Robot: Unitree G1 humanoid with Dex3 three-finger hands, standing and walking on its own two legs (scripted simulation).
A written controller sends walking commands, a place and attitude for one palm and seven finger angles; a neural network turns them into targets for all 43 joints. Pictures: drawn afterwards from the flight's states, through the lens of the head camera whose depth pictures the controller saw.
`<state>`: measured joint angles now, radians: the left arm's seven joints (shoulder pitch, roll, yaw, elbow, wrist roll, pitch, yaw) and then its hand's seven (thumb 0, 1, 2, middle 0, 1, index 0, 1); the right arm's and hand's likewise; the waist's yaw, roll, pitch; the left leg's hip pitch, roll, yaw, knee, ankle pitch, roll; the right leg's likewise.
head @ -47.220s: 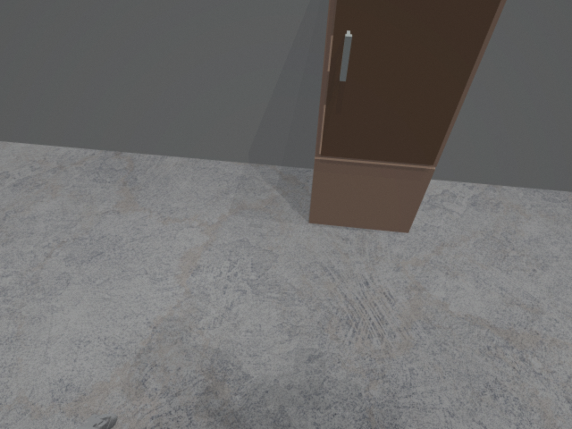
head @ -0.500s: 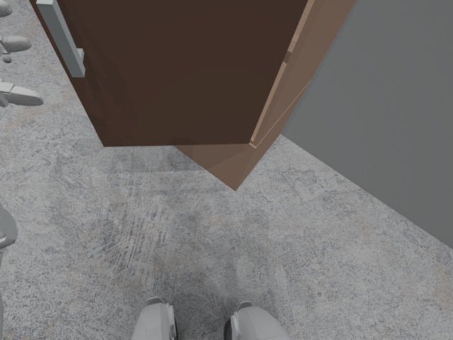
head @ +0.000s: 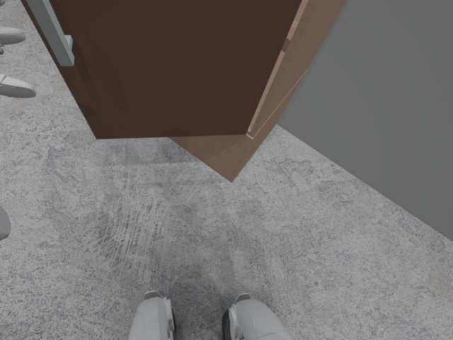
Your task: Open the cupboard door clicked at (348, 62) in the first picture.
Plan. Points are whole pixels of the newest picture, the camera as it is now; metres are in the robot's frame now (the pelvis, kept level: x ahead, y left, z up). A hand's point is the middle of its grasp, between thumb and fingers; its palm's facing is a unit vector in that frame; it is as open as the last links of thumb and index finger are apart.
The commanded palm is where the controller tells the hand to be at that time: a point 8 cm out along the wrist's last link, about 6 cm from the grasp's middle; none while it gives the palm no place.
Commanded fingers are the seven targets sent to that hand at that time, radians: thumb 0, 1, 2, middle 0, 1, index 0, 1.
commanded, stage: slide the fingers in behind the handle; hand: left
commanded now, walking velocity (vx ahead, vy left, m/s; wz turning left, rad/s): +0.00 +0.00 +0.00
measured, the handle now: (52, 18) +0.60 +0.21 +0.12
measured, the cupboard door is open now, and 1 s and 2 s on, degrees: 42 42 42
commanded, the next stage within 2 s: close the thumb around the handle in 1.42 s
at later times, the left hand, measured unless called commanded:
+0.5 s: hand (31, 48) +0.55 +0.24 +0.11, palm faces +0.02 -1.00 +0.01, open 14.0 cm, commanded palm +0.53 +0.27 +0.11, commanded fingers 0.00 -0.50 0.30 -0.30 -1.20 -0.30 -1.20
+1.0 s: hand (65, 47) +0.54 +0.19 +0.12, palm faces +0.03 -1.00 -0.01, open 14.0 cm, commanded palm +0.53 +0.23 +0.11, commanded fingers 0.00 -0.50 0.30 -0.30 -1.20 -0.30 -1.20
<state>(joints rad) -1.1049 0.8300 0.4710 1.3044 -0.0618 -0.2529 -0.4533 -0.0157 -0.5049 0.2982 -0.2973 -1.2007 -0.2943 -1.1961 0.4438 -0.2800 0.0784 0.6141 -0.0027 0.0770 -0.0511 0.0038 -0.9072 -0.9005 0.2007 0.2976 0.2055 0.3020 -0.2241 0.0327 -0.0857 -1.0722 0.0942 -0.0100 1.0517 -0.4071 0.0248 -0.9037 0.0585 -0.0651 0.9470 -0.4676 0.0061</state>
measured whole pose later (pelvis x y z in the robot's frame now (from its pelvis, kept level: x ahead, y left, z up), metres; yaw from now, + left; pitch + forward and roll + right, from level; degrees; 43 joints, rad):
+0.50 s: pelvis +0.01 +0.00 +0.00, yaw +0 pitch +23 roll -5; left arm -1.07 0.71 0.44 1.27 -0.06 -0.26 -0.35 -0.02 -0.50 0.30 -0.30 -1.20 -0.30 -1.20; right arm 0.45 -0.27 0.06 0.62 -0.01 0.08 -0.02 0.00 -0.91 -0.90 0.20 0.30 0.21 0.30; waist -0.22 0.04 -0.10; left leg -1.02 0.09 0.00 1.03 -0.42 0.02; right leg -0.86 0.05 -0.06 0.93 -0.48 0.01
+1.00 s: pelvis +0.01 -0.02 +0.01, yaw +1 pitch +22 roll -4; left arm -1.05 0.62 0.42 1.26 -0.05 -0.30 -0.27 -0.02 -0.50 0.30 -0.30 -1.20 -0.30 -1.20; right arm 0.44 -0.27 0.04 0.63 -0.02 0.07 0.00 0.00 -0.91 -0.90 0.20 0.30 0.20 0.30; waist -0.21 0.04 -0.11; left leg -1.00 0.09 0.00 1.02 -0.41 0.00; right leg -0.86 0.06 -0.06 0.95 -0.49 -0.02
